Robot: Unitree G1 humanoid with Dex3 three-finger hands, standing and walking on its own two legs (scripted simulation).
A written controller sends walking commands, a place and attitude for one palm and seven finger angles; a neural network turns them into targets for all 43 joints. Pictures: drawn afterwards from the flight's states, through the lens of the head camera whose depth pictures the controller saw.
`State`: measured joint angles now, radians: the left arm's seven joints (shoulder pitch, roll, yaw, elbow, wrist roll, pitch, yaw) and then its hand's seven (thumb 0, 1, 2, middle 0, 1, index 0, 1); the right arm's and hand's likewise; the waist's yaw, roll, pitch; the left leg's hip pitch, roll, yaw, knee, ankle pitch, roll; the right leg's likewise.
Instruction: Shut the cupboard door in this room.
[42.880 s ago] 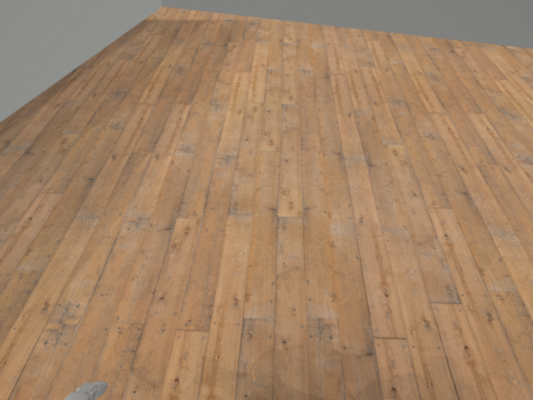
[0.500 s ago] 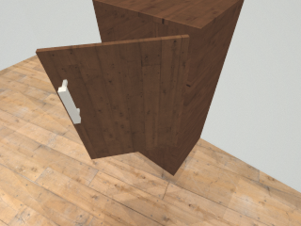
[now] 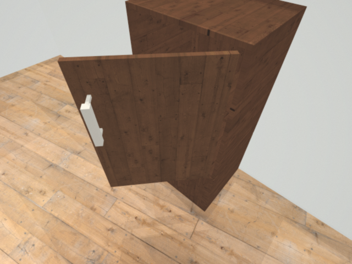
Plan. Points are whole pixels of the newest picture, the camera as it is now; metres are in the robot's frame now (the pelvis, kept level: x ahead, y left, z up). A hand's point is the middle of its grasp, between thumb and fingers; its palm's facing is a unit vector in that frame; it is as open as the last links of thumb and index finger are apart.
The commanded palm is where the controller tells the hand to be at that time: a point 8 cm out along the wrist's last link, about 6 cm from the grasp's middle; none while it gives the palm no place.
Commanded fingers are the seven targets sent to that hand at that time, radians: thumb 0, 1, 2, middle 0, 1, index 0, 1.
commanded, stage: look again from close up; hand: left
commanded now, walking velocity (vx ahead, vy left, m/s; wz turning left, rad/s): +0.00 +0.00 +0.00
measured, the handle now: (94, 121) +0.46 +0.26 +0.05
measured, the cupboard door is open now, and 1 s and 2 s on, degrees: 48 48 48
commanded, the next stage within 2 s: raise the hand and make a fist in 0.06 s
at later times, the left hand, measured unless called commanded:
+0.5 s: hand (94, 229) +0.20 +0.20 -0.04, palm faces +0.18 -0.98 +0.00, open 6.6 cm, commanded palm +0.14 +0.25 -0.04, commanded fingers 0.00 0.90 0.90 -0.51 -0.64 -0.51 -0.64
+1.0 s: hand (93, 220) +0.21 +0.20 +0.00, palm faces +0.19 -0.98 -0.04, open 4.1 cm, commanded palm +0.17 +0.24 +0.00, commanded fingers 0.00 0.90 0.90 -0.97 -1.14 -0.97 -1.14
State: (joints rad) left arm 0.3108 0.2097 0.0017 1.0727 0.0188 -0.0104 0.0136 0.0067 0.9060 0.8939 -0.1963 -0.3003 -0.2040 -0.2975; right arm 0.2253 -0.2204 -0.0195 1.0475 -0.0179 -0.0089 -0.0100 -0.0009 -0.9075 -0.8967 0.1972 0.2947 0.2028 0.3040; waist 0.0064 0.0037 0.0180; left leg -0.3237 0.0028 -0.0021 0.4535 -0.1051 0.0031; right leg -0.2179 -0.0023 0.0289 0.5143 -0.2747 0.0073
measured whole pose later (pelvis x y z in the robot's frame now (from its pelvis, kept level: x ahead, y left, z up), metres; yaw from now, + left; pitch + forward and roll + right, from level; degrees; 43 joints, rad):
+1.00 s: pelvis +0.02 -0.01 -0.08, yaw +1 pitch +12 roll -2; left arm 0.55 0.22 0.21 -0.16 -0.33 -0.35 -0.18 0.02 0.90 0.89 -0.79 -0.95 -0.80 -0.95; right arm 0.27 -0.20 -0.01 0.57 0.02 -0.19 -0.09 0.01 -0.90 -0.90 0.20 0.30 0.21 0.30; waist 0.02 0.04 -0.15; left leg -0.90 0.03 -0.07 1.10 -0.42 -0.03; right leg -0.73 0.03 -0.03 1.10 -0.58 -0.01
